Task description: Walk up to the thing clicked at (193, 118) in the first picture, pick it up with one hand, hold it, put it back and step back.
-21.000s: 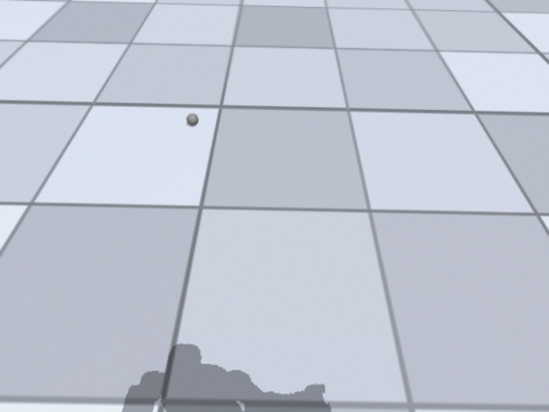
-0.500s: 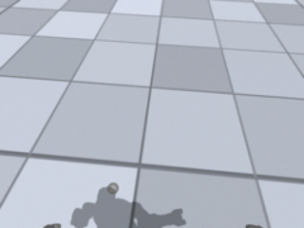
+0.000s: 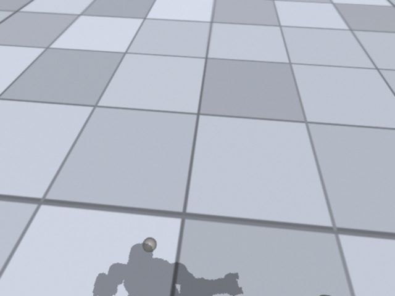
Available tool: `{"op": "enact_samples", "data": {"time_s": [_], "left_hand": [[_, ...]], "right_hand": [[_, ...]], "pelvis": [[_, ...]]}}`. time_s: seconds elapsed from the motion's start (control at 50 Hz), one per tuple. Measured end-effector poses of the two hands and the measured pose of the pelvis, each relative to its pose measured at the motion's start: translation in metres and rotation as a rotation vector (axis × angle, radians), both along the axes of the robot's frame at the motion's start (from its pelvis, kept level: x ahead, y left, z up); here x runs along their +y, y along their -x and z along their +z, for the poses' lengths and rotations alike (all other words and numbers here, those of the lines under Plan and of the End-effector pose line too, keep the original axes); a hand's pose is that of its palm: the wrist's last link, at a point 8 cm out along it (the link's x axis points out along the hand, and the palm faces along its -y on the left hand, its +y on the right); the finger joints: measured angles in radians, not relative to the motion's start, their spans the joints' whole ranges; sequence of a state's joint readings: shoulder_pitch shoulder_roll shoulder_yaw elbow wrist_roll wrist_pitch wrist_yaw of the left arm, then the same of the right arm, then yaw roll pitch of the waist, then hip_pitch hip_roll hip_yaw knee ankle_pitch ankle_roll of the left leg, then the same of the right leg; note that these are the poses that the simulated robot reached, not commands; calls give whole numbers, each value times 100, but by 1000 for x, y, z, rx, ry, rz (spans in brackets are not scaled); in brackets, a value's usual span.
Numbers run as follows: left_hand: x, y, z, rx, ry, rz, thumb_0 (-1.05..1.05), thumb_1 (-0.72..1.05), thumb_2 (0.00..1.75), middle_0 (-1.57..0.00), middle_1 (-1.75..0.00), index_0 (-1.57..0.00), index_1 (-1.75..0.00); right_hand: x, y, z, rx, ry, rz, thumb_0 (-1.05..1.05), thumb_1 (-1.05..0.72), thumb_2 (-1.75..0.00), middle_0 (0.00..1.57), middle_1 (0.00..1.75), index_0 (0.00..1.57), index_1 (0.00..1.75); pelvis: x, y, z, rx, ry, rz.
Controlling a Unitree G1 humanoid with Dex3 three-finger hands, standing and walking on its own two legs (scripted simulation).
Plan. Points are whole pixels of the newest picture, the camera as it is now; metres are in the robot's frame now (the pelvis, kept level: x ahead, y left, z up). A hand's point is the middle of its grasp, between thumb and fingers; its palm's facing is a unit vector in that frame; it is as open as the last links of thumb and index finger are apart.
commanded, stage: stand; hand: left
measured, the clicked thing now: (149, 244) +0.44 +0.23 -0.75
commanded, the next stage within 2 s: none
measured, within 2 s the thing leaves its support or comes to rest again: neither
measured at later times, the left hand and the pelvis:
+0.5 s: hand out of the picture +0.06 +0.26 -0.16, palm faces -0.02 -0.94 -0.34, open 7.4 cm; pelvis -0.01 +0.00 +0.00, yaw +0 degrees
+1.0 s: hand out of the picture +0.05 +0.25 -0.16, palm faces -0.03 -0.94 -0.34, open 7.4 cm; pelvis -0.02 +0.00 +0.00, yaw +0 degrees
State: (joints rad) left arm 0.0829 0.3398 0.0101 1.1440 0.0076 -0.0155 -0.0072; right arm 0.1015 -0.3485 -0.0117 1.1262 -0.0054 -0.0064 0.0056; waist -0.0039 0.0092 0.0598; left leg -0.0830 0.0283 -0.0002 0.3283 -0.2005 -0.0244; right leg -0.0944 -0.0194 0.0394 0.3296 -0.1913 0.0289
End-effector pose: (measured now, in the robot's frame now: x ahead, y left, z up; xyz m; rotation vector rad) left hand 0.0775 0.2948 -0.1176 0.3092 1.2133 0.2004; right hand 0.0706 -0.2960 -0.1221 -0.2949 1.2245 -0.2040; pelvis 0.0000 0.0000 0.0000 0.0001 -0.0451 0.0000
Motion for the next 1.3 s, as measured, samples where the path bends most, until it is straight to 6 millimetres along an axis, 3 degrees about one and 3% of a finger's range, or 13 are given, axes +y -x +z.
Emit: {"op": "enact_samples", "data": {"time_s": [0.28, 0.74, 0.96, 1.3], "left_hand": [[3, 11, 0, 8, -3, -8, 1, 91, 90, -20, -30, -20, -30], [6, 39, -1, 42, -7, 1, 1, 91, 90, -20, -30, -20, -30], [5, 38, -2, 46, -4, -1, 1, 91, 90, -20, -30, -20, -30], [4, 22, -1, 27, -4, -10, 1, 91, 90, -20, -30, -20, -30]], "right_hand": [[-2, 2, 4, -7, 10, 13, 1, -91, -90, 20, 30, 21, 30], [1, 27, -1, 34, -2, 11, 1, -91, -90, 20, 30, 21, 30], [-1, 27, -1, 42, 1, 10, 1, -91, -90, 20, 30, 21, 30], [0, 11, 1, 22, 4, 21, 0, -91, -90, 20, 30, 21, 30]], "pelvis": [[1, 8, 1, -1, 2, 1], [1, 18, 0, -1, 1, 7], [1, 16, 0, 5, 0, 8], [1, 9, 0, 10, 1, 8]]}}
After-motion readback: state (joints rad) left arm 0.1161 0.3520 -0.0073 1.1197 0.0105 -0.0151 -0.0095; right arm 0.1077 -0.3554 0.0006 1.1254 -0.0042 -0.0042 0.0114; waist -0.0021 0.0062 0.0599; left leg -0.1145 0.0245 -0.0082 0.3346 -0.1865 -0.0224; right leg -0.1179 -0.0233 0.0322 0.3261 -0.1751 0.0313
